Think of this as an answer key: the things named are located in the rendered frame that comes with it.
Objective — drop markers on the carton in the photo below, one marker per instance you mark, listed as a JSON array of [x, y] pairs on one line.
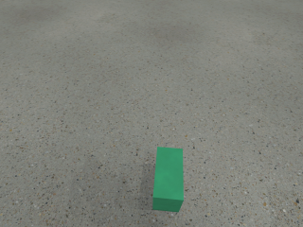
[[168, 187]]

